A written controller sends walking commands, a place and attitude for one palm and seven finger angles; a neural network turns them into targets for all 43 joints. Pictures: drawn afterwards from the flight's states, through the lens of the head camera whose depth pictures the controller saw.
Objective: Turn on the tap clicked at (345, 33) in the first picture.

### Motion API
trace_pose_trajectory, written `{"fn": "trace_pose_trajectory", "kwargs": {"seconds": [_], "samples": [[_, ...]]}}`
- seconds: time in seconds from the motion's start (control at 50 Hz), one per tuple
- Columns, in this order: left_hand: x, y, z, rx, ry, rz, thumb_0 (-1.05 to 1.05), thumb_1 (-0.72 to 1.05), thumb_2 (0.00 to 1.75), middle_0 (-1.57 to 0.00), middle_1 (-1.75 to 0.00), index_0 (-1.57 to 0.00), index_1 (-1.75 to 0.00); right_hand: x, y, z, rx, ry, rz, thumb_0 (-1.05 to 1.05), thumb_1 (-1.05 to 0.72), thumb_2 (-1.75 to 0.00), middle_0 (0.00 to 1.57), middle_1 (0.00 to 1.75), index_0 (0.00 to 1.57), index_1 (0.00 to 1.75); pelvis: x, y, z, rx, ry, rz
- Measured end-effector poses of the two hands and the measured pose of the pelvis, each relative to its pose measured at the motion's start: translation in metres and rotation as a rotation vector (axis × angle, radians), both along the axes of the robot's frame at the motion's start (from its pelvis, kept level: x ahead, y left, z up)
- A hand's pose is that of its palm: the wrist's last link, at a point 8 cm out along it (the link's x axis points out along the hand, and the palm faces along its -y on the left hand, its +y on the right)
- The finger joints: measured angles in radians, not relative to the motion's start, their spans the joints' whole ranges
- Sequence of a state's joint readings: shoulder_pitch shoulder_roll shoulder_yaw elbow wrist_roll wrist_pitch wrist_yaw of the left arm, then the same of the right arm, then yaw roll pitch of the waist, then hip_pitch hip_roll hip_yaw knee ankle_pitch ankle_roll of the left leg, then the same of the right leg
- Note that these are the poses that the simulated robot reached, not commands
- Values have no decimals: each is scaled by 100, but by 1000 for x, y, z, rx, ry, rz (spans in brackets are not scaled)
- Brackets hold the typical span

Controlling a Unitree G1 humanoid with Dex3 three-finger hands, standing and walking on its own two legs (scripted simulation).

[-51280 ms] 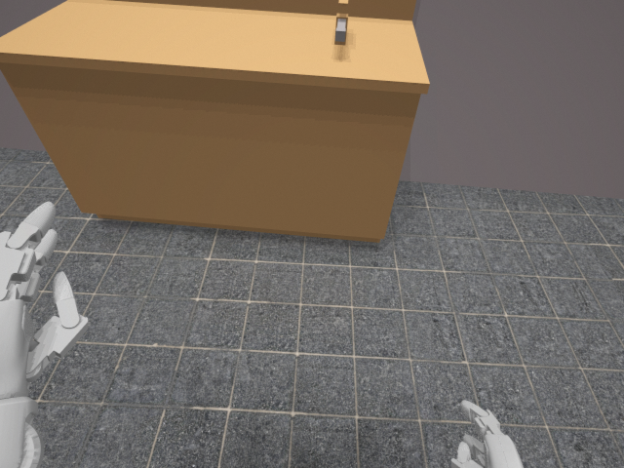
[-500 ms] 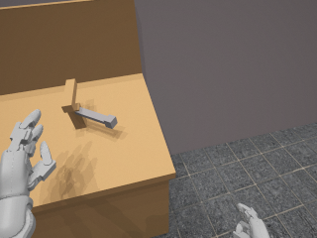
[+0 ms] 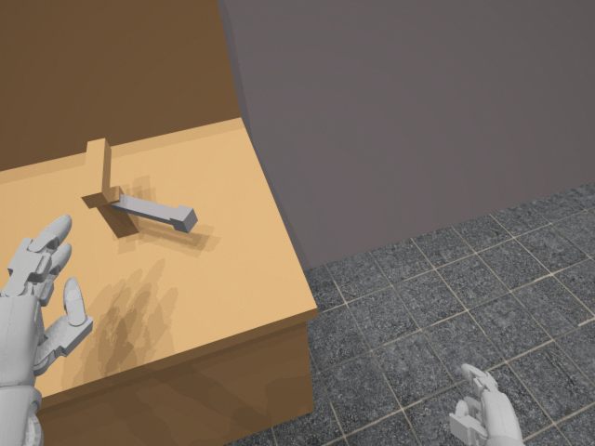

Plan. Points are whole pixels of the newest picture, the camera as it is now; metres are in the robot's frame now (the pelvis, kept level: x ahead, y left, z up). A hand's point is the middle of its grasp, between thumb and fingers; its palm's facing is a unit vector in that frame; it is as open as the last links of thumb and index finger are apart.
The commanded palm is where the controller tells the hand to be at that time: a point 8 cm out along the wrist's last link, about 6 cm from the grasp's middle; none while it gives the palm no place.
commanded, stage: step back with the hand held close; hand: left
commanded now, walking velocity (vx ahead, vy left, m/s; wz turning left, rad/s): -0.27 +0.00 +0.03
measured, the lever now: (184, 219) +0.41 +0.21 +0.08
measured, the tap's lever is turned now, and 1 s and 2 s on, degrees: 52 52 52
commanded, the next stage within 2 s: stop stepping back and stand still in 0.94 s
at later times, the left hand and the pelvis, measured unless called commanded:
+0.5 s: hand out of the picture +0.12 +0.26 +0.16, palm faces +0.45 -0.76 -0.46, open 7.4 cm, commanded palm +0.06 +0.30 +0.17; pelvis -0.08 +0.01 -0.01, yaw +5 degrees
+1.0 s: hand out of the picture +0.01 +0.26 +0.16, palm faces +0.44 -0.82 -0.38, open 7.4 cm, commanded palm -0.03 +0.29 +0.17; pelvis -0.19 +0.01 -0.01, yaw +0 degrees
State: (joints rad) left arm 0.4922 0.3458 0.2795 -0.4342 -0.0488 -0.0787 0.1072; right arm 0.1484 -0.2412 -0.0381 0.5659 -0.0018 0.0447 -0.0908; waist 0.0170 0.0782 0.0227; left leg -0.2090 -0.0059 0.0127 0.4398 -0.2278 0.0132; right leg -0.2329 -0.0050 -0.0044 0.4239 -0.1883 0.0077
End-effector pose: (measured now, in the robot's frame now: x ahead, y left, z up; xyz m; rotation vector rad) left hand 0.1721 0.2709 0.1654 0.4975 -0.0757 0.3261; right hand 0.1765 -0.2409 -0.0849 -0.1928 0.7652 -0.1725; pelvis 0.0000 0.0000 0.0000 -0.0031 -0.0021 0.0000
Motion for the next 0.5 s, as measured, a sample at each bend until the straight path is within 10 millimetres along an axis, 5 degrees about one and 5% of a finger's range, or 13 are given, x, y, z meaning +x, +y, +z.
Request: {"fn": "trace_pose_trajectory", "kwargs": {"seconds": [0.5], "samples": [[-99, 28, 12, 93, -183, 55, 2, 89, 90, -21, -30, -22, -30, -104, 17, -9, -28, 20, 24, 1, -90, -90, 20, 30, 20, 30, -80, 6, -12, -36, 4, 83]]}}
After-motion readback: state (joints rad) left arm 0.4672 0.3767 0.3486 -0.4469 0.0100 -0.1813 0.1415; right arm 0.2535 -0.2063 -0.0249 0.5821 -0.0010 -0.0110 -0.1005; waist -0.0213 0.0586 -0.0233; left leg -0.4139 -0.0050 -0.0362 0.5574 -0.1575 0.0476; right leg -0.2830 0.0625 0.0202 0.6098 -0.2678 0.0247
